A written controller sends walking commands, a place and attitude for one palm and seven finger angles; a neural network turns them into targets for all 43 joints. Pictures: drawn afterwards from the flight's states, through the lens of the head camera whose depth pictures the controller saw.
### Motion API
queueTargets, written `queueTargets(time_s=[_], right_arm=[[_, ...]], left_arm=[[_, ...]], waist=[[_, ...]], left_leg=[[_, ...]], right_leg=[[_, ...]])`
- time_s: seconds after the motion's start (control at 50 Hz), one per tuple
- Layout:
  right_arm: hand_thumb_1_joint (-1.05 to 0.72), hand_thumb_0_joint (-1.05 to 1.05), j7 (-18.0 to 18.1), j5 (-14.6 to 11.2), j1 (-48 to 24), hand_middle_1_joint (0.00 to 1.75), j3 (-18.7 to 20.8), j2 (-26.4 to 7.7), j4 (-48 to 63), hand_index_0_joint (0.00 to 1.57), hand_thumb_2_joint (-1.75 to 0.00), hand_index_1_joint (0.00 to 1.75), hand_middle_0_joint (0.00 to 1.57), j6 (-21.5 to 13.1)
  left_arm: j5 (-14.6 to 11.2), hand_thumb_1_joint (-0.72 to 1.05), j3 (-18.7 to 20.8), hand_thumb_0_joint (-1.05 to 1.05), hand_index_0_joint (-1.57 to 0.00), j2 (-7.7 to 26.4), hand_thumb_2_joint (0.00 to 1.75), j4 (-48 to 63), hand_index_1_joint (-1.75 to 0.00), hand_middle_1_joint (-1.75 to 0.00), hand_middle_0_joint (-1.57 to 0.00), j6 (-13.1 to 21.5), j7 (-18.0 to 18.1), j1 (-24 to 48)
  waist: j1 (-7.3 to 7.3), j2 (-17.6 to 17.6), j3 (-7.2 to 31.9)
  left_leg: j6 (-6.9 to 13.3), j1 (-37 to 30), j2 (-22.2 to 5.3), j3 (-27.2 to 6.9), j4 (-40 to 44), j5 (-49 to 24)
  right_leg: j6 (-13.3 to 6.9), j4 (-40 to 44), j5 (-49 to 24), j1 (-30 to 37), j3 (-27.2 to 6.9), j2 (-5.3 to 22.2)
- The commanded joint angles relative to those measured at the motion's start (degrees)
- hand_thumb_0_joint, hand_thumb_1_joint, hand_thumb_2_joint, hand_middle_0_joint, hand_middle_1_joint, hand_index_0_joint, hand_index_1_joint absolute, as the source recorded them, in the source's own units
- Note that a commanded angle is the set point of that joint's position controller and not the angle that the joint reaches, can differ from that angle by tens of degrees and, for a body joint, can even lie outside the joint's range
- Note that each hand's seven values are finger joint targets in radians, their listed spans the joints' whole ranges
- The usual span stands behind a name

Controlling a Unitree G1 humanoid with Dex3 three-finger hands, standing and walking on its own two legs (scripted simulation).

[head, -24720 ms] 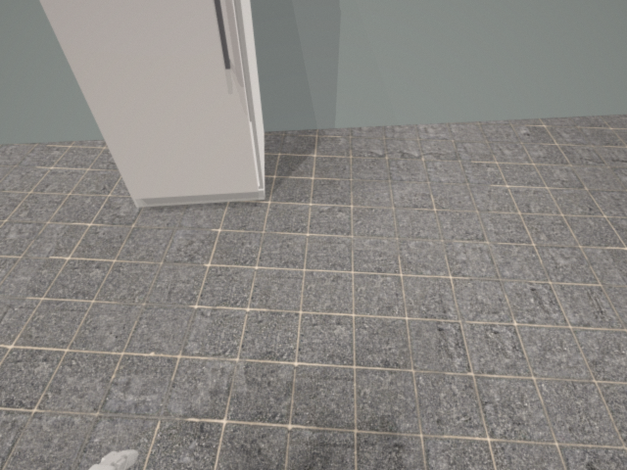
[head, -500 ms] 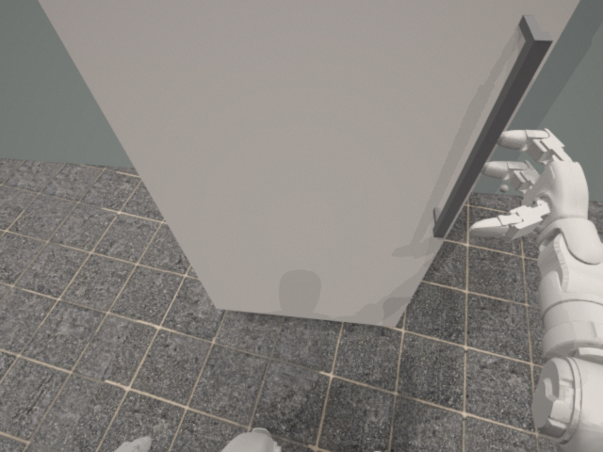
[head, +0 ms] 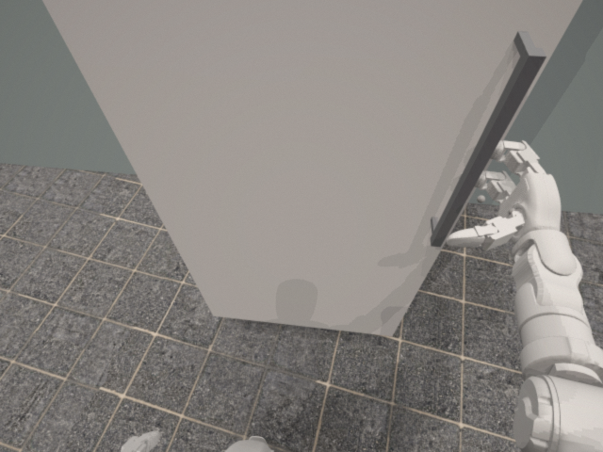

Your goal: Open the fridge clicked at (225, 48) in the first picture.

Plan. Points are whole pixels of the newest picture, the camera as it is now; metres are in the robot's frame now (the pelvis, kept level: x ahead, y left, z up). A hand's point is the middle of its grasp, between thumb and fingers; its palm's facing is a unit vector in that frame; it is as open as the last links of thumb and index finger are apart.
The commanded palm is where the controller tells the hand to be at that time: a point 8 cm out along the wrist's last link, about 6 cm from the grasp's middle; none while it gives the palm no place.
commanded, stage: slide the fingers in behind the handle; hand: right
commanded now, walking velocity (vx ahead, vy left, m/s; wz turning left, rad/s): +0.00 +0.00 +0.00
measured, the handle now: (469, 164) +0.49 -0.16 +0.11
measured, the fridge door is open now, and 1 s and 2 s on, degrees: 0 0 0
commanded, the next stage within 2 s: grip the handle and tug to test in 1.24 s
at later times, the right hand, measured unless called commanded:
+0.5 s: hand (467, 198) +0.44 -0.15 +0.10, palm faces -0.02 +1.00 +0.00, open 13.9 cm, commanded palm +0.41 -0.20 +0.10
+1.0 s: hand (459, 202) +0.43 -0.14 +0.10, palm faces -0.02 +1.00 -0.01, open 14.0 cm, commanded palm +0.41 -0.19 +0.10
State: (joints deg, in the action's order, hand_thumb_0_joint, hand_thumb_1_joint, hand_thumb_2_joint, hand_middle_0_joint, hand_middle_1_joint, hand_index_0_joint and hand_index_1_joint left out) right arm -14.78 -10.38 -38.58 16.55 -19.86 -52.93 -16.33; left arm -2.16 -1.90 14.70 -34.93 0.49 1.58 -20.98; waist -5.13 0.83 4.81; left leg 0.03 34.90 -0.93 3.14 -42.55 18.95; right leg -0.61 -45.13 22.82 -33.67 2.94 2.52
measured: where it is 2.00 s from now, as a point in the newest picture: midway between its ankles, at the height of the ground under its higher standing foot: outside the picture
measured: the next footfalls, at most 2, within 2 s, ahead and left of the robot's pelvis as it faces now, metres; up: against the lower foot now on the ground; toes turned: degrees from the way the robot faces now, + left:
none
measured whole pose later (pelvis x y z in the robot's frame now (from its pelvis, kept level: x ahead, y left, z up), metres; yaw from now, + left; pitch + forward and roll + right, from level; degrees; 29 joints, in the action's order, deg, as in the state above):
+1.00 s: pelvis -0.01 +0.01 +0.00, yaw -1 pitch +9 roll +1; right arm -9.4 -9.1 -37.4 12.6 -16.2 -51.0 -16.7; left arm -2.1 -1.3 14.8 -36.0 1.0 1.2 -19.9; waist -4.4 1.3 3.7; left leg 0.7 32.6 -0.9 3.5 -42.1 18.7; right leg 0.0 -43.6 21.8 -31.0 2.5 2.4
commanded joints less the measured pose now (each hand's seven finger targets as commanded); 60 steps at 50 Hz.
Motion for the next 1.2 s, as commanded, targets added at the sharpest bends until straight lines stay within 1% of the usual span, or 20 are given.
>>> queueTargets(time_s=[0.0, 0.02, 0.06, 0.12, 0.18, 0.28, 0.36, 0.38, 0.44, 0.48, 0.56, 0.64, 0.72, 0.76, 0.82, 0.94, 0.98, 1.06, 1.12, 1.18], right_arm=[[0.5, 0.0, 2.2, 0.4, -23.8, 1.2, 1.8, -12.7, 13.7, 0.3, -0.3, 1.2, 0.3, -3.5], [0.5, 0.0, 2.5, 0.6, -23.0, 1.2, 2.4, -13.3, 13.6, 0.3, -0.3, 1.2, 0.3, -3.5], [0.5, 0.0, 2.7, 0.6, -24.6, 1.2, 0.7, -11.7, 14.2, 0.3, -0.3, 1.2, 0.3, -3.7], [0.5, 0.0, 2.7, 0.5, -24.3, 1.2, 1.4, -12.1, 14.6, 0.3, -0.3, 1.2, 0.3, -3.6], [0.5, 0.0, 2.3, -0.2, -23.9, 1.2, -1.2, -8.4, 16.7, 0.3, -0.3, 1.2, 0.3, -3.5], [0.5, 0.0, 3.3, -0.2, -24.0, 1.2, -1.9, -7.0, 15.8, 0.3, -0.3, 1.2, 0.3, -3.0], [0.5, 0.0, 4.4, 0.4, -23.9, 1.2, 1.0, -10.8, 13.1, 0.3, -0.3, 1.2, 0.3, -2.6], [0.5, 0.0, 4.5, 0.9, -25.8, 1.2, 0.0, -9.8, 14.6, 0.3, -0.3, 1.2, 0.3, -3.0], [0.5, 0.0, 4.9, 1.1, -23.7, 1.2, -0.9, -8.5, 17.5, 0.3, -0.3, 1.2, 0.3, -4.2], [0.5, 0.0, 4.9, 0.9, -22.8, 1.2, -2.6, -5.8, 18.5, 0.3, -0.3, 1.2, 0.3, -4.3], [0.5, 0.0, 5.0, -0.1, -21.7, 1.2, -3.4, -4.3, 17.3, 0.3, -0.3, 1.2, 0.3, -3.4], [0.5, 0.0, 6.1, 0.6, -22.1, 1.2, -0.9, -7.1, 15.5, 0.3, -0.3, 1.2, 0.3, -2.6], [0.5, 0.0, 7.1, 1.3, -23.4, 1.2, -1.2, -6.9, 17.0, 0.3, -0.3, 1.2, 0.3, -4.0], [0.5, 0.0, 7.1, 1.4, -22.5, 1.2, 0.3, -9.0, 17.5, 0.3, -0.3, 1.2, 0.3, -4.8], [0.5, 0.0, 6.7, 1.4, -22.1, 1.2, -0.3, -8.1, 17.4, 0.3, -0.3, 1.2, 0.3, -5.1], [0.5, 0.0, 5.1, 0.7, -25.7, 1.2, -3.7, -5.0, 13.8, 0.3, -0.3, 1.2, 0.3, -3.7], [0.5, 0.0, 5.1, 0.4, -25.8, 1.2, -1.3, -7.3, 13.0, 0.3, -0.3, 1.2, 0.3, -3.8], [0.5, 0.0, 5.2, 0.5, -26.5, 1.2, -0.2, -9.0, 13.6, 0.3, -0.3, 1.2, 0.3, -5.3], [0.5, 0.0, 5.2, 1.3, -28.0, 1.2, -2.9, -6.4, 14.7, 0.3, -0.3, 1.2, 0.3, -6.2], [0.5, 0.0, 5.5, 1.2, -25.1, 1.2, -2.6, -6.0, 15.0, 0.3, -0.3, 1.2, 0.3, -6.1]], left_arm=[[0.1, 0.9, 3.5, 0.0, -0.2, 8.8, 0.9, 5.7, -0.3, -0.3, -0.2, 1.8, 0.5, -3.2], [0.1, 0.9, 3.5, 0.0, -0.2, 8.8, 0.9, 5.7, -0.3, -0.3, -0.2, 1.7, 0.6, -3.1], [0.2, 0.9, 3.3, 0.0, -0.2, 8.7, 0.9, 5.8, -0.3, -0.3, -0.2, 1.7, 0.6, -3.0], [0.1, 0.9, 3.6, 0.0, -0.2, 8.8, 0.9, 5.6, -0.3, -0.3, -0.2, 1.7, 0.6, -2.9], [0.0, 0.9, 3.6, 0.0, -0.2, 8.4, 0.9, 5.8, -0.3, -0.3, -0.2, 2.0, 0.4, -2.7], [0.0, 0.9, 3.8, 0.0, -0.2, 8.5, 0.9, 5.1, -0.3, -0.3, -0.2, 2.1, 0.4, -2.6], [0.3, 0.9, 3.6, 0.0, -0.2, 8.9, 0.9, 4.7, -0.3, -0.3, -0.2, 1.6, 0.5, -2.9], [0.2, 0.9, 3.6, 0.0, -0.2, 8.4, 0.9, 4.8, -0.3, -0.3, -0.2, 1.8, 0.5, -2.4], [0.3, 0.9, 3.7, 0.0, -0.2, 8.0, 0.9, 5.2, -0.3, -0.3, -0.2, 2.1, 0.2, -2.2], [0.4, 0.9, 3.8, 0.0, -0.2, 7.8, 0.9, 5.2, -0.3, -0.3, -0.2, 2.3, -0.2, -2.4], [0.1, 0.9, 3.9, 0.0, -0.2, 8.1, 0.9, 5.1, -0.3, -0.3, -0.2, 2.3, -0.1, -2.0], [0.2, 0.9, 3.8, 0.0, -0.2, 8.2, 0.9, 4.8, -0.3, -0.3, -0.2, 2.1, 0.1, -1.6], [0.4, 0.9, 3.7, 0.0, -0.2, 7.7, 0.9, 4.8, -0.3, -0.3, -0.2, 2.4, 0.1, -1.4], [0.5, 0.9, 3.7, 0.0, -0.2, 7.9, 0.9, 5.0, -0.3, -0.3, -0.2, 2.4, 0.2, -1.5], [0.3, 0.9, 3.6, 0.0, -0.2, 7.7, 0.9, 5.0, -0.3, -0.3, -0.2, 2.5, 0.1, -1.0], [-0.1, 0.9, 3.5, 0.0, -0.2, 8.0, 0.9, 4.6, -0.3, -0.3, -0.2, 2.6, 0.5, -0.8], [0.1, 0.9, 3.6, 0.0, -0.2, 8.3, 0.9, 4.4, -0.3, -0.3, -0.2, 2.7, 0.7, -1.3], [0.3, 0.9, 3.5, 0.0, -0.2, 8.2, 0.9, 4.2, -0.3, -0.3, -0.2, 2.9, 0.8, -1.5], [0.2, 0.9, 3.4, 0.0, -0.2, 7.8, 0.9, 4.1, -0.3, -0.3, -0.2, 3.1, 0.4, -1.3], [0.3, 0.9, 3.8, 0.0, -0.2, 8.0, 0.9, 4.3, -0.3, -0.3, -0.2, 3.2, 0.1, -1.8]], waist=[[0.21, 2.0, 19.0], [0.52, 1.5, 18.6], [-0.22, 2.0, 17.8], [0.24, 2.1, 20.0], [-0.1, 2.6, 21.9], [-0.34, 0.8, 19.7], [0.01, -2.2, 17.5], [-0.24, 0.6, 18.5], [0.79, 3.6, 21.5], [0.47, 3.6, 22.6], [-0.19, -1.4, 19.5], [0.64, -1.5, 16.8], [0.7, -0.2, 18.6], [1.13, -1.0, 19.6], [1.32, 0.5, 20.2], [-0.84, -1.4, 15.7], [-0.27, -2.7, 17.2], [0.21, -1.9, 18.7], [-0.05, 2.5, 19.4], [0.37, 1.8, 21.5]], left_leg=[[1.2, -10.9, 2.4, -1.1, 3.5, -17.4], [1.2, -11.1, 2.4, -1.2, 3.6, -17.2], [1.3, -10.6, 2.4, -1.0, 3.7, -17.0], [1.3, -11.5, 2.4, -1.0, 3.3, -18.1], [1.3, -11.7, 2.5, -0.9, 3.3, -20.4], [1.2, -10.8, 2.5, -0.6, 3.7, -19.0], [1.1, -12.7, 2.2, -1.2, 4.0, -17.7], [1.1, -12.3, 2.1, -1.3, 3.9, -18.4], [1.4, -12.5, 2.2, -1.3, 3.2, -20.2], [1.4, -12.0, 2.4, -0.9, 3.1, -21.4], [1.2, -13.2, 2.5, -0.7, 4.0, -20.1], [1.1, -13.4, 2.1, -1.3, 4.8, -17.3], [1.0, -14.3, 2.0, -1.7, 4.6, -17.9], [1.1, -15.9, 2.0, -2.0, 4.5, -18.4], [1.1, -16.3, 2.0, -2.3, 4.3, -19.6], [0.8, -12.5, 2.0, -2.0, 5.8, -14.1], [0.8, -14.2, 1.8, -2.4, 5.8, -14.6], [0.9, -15.2, 1.8, -2.7, 5.3, -15.1], [1.2, -12.7, 2.0, -2.0, 4.5, -15.9], [1.3, -13.0, 2.3, -1.7, 4.0, -17.6]], right_leg=[[-0.8, 6.0, -17.2, 9.0, -2.8, -1.9], [-0.7, 6.1, -16.9, 8.5, -2.7, -1.9], [-0.7, 6.0, -17.0, 9.0, -2.8, -1.8], [-0.5, 6.0, -18.0, 9.9, -2.9, -1.8], [-0.4, 5.5, -21.3, 12.4, -2.9, -1.7], [-0.4, 6.0, -19.5, 11.4, -3.1, -1.7], [-0.8, 6.2, -16.0, 7.2, -2.6, -2.1], [-0.7, 6.3, -16.8, 8.5, -2.5, -2.2], [-0.4, 5.8, -20.1, 11.5, -2.6, -2.2], [-0.3, 5.5, -22.5, 13.2, -2.9, -1.9], [-0.6, 6.2, -18.9, 10.4, -2.6, -2.0], [-0.7, 7.2, -14.7, 7.7, -2.2, -2.5], [-0.8, 6.9, -15.0, 8.4, -1.9, -2.6], [-0.8, 6.7, -15.4, 8.2, -1.9, -2.6], [-0.7, 6.8, -15.6, 8.3, -1.5, -2.7], [-0.9, 7.4, -10.5, 7.0, -1.9, -2.6], [-1.0, 7.3, -10.9, 6.5, -1.8, -2.7], [-1.1, 6.9, -11.5, 6.6, -1.9, -2.9], [-0.7, 6.8, -13.1, 8.9, -2.1, -2.7], [-0.6, 6.5, -15.6, 10.4, -2.4, -2.5]])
